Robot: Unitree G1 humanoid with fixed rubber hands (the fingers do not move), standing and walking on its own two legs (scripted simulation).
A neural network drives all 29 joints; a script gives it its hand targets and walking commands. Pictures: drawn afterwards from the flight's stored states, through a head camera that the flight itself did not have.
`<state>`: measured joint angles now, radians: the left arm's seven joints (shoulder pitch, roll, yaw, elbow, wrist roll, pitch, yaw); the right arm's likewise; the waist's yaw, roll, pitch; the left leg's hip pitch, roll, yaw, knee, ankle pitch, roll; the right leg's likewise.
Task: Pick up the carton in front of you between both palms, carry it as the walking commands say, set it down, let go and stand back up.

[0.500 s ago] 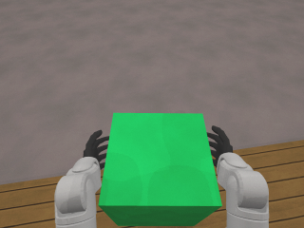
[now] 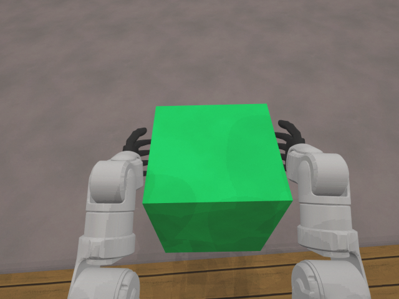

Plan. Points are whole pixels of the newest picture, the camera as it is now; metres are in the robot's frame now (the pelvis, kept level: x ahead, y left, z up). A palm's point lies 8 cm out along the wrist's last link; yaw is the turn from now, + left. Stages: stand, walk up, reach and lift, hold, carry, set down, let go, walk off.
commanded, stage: carry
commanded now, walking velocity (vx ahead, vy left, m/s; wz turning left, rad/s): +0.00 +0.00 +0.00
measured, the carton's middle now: (212, 184) +0.35 +0.00 +0.03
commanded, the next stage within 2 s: none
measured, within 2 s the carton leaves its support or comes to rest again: neither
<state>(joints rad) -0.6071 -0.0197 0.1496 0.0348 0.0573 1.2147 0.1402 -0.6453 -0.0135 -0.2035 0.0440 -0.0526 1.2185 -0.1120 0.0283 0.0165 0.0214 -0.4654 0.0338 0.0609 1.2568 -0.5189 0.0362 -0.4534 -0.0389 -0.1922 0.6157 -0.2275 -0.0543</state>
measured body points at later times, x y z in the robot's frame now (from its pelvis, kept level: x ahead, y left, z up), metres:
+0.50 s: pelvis +0.19 +0.00 +0.01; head +0.28 -0.01 +0.45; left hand +0.59 +0.14 +0.12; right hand +0.58 -0.17 +0.11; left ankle +0.17 +0.09 -0.72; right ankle +0.17 -0.10 -0.72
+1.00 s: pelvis +0.27 -0.01 +0.03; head +0.31 -0.01 +0.47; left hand +0.65 +0.14 +0.13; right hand +0.65 -0.17 +0.14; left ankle +0.21 +0.09 -0.71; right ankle +0.18 -0.10 -0.70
